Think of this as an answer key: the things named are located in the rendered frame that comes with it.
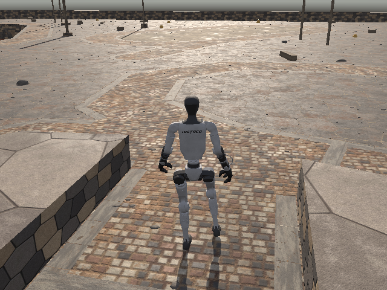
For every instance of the robot left shin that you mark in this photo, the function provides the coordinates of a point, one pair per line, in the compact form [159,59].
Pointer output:
[184,221]

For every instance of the robot right upper arm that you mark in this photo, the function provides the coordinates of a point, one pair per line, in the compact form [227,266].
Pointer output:
[211,127]

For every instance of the humanoid robot head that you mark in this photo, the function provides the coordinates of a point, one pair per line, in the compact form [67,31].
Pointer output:
[191,103]

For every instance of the robot left upper arm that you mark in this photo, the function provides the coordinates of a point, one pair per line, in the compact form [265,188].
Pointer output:
[173,128]

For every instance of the robot left hand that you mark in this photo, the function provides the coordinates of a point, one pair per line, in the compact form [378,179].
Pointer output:
[161,167]

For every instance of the robot right forearm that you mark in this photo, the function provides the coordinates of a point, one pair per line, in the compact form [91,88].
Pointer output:
[223,160]

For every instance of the robot left forearm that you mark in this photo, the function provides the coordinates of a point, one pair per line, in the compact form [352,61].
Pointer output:
[164,157]

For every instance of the robot right hand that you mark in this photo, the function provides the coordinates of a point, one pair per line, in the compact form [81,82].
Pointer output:
[227,173]

